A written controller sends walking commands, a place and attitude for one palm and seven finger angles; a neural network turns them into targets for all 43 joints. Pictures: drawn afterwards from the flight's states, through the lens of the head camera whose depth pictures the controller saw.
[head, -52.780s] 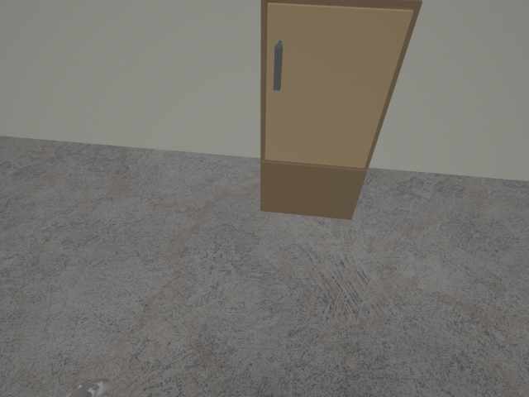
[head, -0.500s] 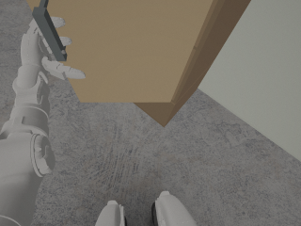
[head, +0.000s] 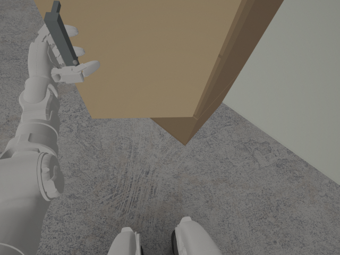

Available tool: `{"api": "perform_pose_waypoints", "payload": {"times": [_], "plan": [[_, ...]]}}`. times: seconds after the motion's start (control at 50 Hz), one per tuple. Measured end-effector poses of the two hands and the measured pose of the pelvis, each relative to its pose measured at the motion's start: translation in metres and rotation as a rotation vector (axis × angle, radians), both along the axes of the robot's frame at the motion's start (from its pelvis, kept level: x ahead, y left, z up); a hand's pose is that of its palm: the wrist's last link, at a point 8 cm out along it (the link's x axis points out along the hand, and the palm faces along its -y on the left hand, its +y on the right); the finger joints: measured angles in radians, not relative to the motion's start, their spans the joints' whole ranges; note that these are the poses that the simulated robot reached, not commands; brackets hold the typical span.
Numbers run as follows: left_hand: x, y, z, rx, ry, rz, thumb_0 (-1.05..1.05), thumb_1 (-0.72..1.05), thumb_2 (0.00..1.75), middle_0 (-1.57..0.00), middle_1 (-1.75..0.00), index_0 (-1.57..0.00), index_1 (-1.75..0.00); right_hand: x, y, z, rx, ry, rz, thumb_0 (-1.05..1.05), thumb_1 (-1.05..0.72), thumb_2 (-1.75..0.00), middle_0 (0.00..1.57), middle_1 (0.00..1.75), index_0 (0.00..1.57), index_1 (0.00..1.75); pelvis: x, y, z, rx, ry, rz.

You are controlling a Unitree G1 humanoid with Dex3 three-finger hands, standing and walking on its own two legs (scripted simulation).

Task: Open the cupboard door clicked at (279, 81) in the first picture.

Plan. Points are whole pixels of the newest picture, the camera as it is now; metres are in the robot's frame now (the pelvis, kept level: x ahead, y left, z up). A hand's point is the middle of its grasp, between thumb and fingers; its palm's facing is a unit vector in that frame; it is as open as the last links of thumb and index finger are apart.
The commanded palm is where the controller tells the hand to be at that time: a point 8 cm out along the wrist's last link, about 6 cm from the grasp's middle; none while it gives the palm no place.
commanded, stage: close the thumb around the handle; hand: left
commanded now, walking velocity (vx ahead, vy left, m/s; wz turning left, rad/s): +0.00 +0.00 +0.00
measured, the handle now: (66, 39) +0.59 +0.18 +0.09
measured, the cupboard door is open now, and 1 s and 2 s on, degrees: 44 63 84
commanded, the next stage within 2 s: pull the door open along its arc in 0.32 s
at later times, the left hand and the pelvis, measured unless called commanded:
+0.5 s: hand (75, 59) +0.54 +0.16 +0.08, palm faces +0.00 -1.00 -0.02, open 5.8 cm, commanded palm +0.51 +0.20 +0.08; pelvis +0.00 +0.00 +0.00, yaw +0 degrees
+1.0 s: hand (87, 109) +0.41 +0.13 +0.08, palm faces +0.04 -1.00 +0.07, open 6.2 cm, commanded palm +0.35 +0.19 +0.08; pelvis +0.02 +0.00 +0.03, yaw -1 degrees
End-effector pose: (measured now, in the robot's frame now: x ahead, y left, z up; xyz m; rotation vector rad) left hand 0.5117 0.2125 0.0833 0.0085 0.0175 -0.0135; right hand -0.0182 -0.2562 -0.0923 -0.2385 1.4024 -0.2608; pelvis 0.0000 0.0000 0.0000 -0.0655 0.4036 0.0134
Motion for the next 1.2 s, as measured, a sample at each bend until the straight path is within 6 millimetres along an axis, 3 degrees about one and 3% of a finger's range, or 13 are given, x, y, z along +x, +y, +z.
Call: {"api": "perform_pose_waypoints", "payload": {"times": [0.24, 0.52, 0.68, 0.8, 0.92, 1.08, 1.2], "plan": [[0.003, 0.000, 0.000, 0.003, -0.002, 0.006, 0.00, 0.71, 0.81, -0.38, -1.33, -0.37, -1.33, -0.005, 0.001, -0.002, 0.000, 0.015, 0.004, 0.00, -0.90, -0.90, 0.21, 0.30, 0.21, 0.30, -0.002, 0.000, -0.003, -0.002, 0.009, 0.006], [0.009, 0.000, 0.000, 0.008, 0.003, 0.007, 0.00, 0.72, 0.81, -0.36, -1.35, -0.35, -1.35, -0.011, -0.005, 0.000, -0.011, 0.035, -0.002, 0.00, -0.90, -0.90, 0.21, 0.30, 0.21, 0.30, -0.002, -0.004, -0.003, 0.000, 0.018, 0.004], [-0.004, 0.000, 0.000, 0.001, 0.004, -0.008, 0.00, 0.72, 0.77, -0.36, -1.35, -0.36, -1.35, 0.000, -0.005, 0.004, 0.007, -0.002, -0.024, 0.00, -0.90, -0.90, 0.20, 0.30, 0.21, 0.30, 0.005, -0.005, 0.005, 0.010, -0.001, -0.020], [-0.033, -0.002, -0.001, -0.006, -0.006, -0.024, 0.00, 0.71, 0.73, -0.35, -1.34, -0.36, -1.35, 0.027, -0.004, 0.009, 0.030, -0.079, -0.025, 0.00, -0.90, -0.90, 0.20, 0.30, 0.21, 0.30, 0.013, -0.005, 0.013, 0.018, -0.032, -0.032], [-0.083, -0.014, -0.002, -0.019, -0.023, -0.048, 0.00, 0.69, 0.72, -0.35, -1.34, -0.34, -1.33, 0.074, -0.002, 0.017, 0.056, -0.219, 0.010, 0.00, -0.90, -0.90, 0.20, 0.30, 0.21, 0.30, 0.020, -0.004, 0.022, 0.025, -0.073, -0.037], [-0.163, -0.055, -0.003, -0.088, -0.038, 0.152, 0.01, 0.65, 0.71, -0.35, -1.33, -0.35, -1.30, 0.152, 0.012, 0.025, 0.116, -0.435, 0.139, 0.00, -0.91, -0.90, 0.20, 0.30, 0.20, 0.30, 0.019, -0.007, 0.025, 0.042, -0.133, -0.030], [-0.199, -0.082, -0.001, -0.040, -0.046, 0.268, 0.00, 0.63, 0.71, -0.37, -1.32, -0.35, -1.30, 0.189, 0.024, 0.030, 0.151, -0.533, 0.227, 0.00, -0.91, -0.90, 0.20, 0.30, 0.20, 0.30, 0.010, -0.018, 0.023, 0.057, -0.178, -0.009]]}}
